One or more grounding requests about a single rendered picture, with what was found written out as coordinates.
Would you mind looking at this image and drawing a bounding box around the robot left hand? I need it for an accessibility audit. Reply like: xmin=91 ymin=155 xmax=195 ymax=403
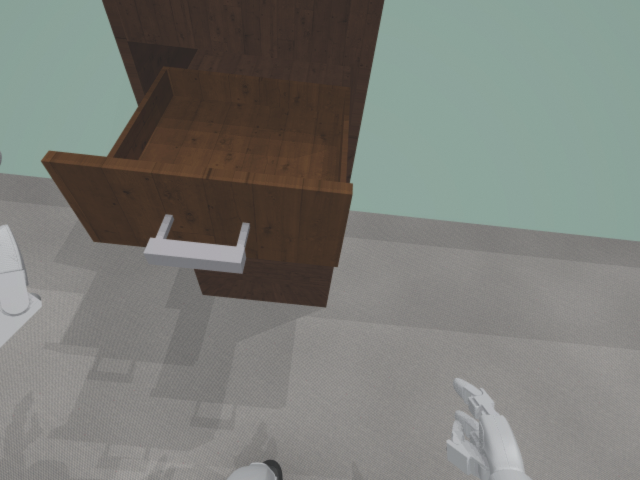
xmin=0 ymin=151 xmax=42 ymax=347

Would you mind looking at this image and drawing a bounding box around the robot right hand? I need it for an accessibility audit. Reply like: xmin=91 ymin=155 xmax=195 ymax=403
xmin=446 ymin=378 xmax=525 ymax=480

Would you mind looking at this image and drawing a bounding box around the handle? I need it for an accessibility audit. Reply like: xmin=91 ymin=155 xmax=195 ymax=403
xmin=143 ymin=214 xmax=250 ymax=274

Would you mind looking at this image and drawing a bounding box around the robot left shin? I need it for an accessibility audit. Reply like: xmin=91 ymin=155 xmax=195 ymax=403
xmin=249 ymin=463 xmax=275 ymax=477

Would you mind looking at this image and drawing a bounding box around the drawer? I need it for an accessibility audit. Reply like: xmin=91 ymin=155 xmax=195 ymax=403
xmin=41 ymin=66 xmax=353 ymax=267

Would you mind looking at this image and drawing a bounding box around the robot left foot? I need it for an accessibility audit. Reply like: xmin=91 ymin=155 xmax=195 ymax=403
xmin=263 ymin=460 xmax=283 ymax=480

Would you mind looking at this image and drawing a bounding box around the cabinet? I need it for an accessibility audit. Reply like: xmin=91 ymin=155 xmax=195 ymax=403
xmin=102 ymin=0 xmax=384 ymax=307

